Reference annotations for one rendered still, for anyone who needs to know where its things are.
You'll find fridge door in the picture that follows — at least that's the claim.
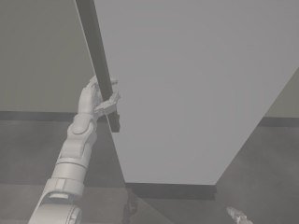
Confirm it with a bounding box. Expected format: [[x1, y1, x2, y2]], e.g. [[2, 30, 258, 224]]
[[75, 0, 299, 186]]

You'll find left robot forearm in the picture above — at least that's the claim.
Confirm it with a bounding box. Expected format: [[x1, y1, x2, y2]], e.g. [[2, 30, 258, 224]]
[[28, 113, 97, 224]]

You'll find handle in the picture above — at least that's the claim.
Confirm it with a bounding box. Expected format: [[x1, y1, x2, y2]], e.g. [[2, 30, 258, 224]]
[[76, 0, 121, 133]]

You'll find right robot hand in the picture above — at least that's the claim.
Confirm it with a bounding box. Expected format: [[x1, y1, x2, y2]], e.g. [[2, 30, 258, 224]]
[[226, 206, 253, 224]]

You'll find left robot hand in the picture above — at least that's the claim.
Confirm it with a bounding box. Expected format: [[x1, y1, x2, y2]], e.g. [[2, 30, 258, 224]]
[[78, 75, 121, 121]]

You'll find left robot upper arm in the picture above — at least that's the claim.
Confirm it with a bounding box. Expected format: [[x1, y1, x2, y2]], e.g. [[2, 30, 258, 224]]
[[30, 203, 82, 224]]

